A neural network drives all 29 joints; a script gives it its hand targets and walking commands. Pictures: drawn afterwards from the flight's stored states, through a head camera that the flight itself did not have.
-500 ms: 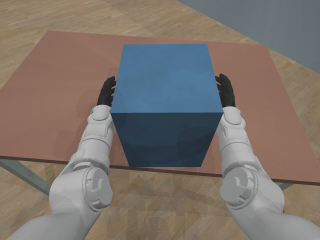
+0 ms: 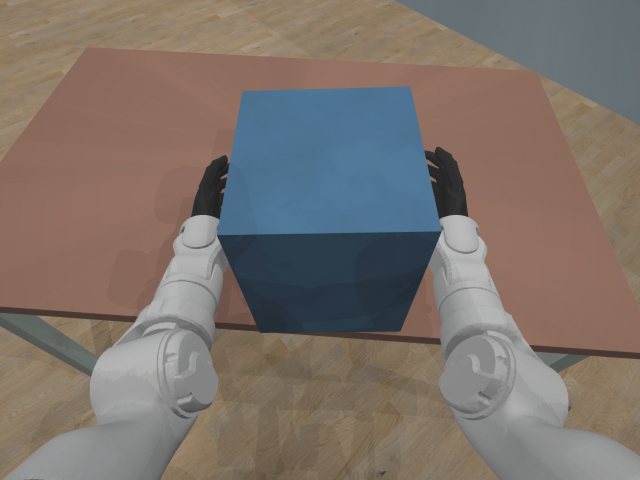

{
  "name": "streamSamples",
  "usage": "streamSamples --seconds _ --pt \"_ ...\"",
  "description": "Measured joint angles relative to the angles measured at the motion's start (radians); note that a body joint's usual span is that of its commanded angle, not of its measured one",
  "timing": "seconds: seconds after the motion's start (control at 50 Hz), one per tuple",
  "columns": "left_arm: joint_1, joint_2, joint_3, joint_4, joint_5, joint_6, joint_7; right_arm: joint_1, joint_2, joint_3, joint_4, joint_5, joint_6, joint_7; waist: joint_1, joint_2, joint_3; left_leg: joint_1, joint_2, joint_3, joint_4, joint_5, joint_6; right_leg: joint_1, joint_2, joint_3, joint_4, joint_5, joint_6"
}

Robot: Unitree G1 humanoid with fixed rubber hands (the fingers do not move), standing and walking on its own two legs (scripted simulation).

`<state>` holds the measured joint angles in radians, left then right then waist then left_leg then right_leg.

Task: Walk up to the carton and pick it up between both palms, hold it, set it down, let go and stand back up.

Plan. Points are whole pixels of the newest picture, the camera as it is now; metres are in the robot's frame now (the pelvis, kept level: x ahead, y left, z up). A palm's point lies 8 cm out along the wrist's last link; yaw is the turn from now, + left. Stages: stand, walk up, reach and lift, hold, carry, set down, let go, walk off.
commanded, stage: set down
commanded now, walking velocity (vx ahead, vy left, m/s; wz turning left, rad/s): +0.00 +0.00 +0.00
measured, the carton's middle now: (328, 221) +0.45 +0.01 +0.02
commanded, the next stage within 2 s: none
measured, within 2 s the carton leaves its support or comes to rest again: rests again in 0.34 s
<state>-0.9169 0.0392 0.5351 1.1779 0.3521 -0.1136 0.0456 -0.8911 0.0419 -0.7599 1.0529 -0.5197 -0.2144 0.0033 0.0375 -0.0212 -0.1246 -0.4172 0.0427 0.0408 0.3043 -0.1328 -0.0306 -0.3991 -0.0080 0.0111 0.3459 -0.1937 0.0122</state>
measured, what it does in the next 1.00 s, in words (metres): stands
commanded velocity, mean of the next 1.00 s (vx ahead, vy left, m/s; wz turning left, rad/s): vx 0.00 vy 0.00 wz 0.00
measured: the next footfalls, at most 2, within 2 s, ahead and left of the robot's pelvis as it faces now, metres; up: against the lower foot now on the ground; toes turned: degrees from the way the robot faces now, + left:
none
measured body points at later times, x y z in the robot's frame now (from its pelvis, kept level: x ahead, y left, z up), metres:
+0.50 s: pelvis +0.00 +0.00 +0.00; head +0.07 +0.01 +0.44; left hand +0.44 +0.17 +0.06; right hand +0.45 -0.15 +0.07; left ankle -0.01 +0.14 -0.74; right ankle -0.03 -0.12 -0.75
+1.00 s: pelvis +0.00 +0.00 +0.00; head +0.07 +0.02 +0.44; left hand +0.44 +0.18 +0.05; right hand +0.45 -0.14 +0.08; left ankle -0.01 +0.14 -0.75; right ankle -0.03 -0.12 -0.75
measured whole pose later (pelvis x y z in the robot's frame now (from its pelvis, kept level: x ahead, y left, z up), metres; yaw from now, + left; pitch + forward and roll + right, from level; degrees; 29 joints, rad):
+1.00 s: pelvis +0.00 +0.00 +0.00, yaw -1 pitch +14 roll +0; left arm -0.90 -0.01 0.62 1.06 0.44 -0.09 0.01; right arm -0.89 0.06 -0.79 0.99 -0.56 -0.19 0.03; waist 0.04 -0.05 -0.09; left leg -0.40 0.05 0.06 0.28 -0.12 -0.03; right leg -0.38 -0.01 0.02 0.32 -0.18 0.01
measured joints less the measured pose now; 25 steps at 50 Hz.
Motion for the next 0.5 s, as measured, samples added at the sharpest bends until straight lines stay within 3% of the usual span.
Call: streamSamples --seconds 0.32,0.5 --pt "-0.015 -0.008 0.010 -0.030 0.024 0.030 0.002 -0.023 -0.005 -0.029 0.004 -0.017 0.007 0.009 0.010 -0.021 -0.003 -0.022 0.005 0.012 -0.002 0.008 -0.001 -0.020 0.005 0.011 -0.017 0.019 0.000" --pt "-0.008 -0.025 0.048 -0.042 0.054 0.023 -0.008 -0.004 0.004 -0.032 -0.026 -0.034 0.006 0.017 0.013 -0.006 0.014 0.001 0.007 0.007 -0.009 0.006 -0.003 0.002 0.007 0.005 -0.018 0.012 -0.004"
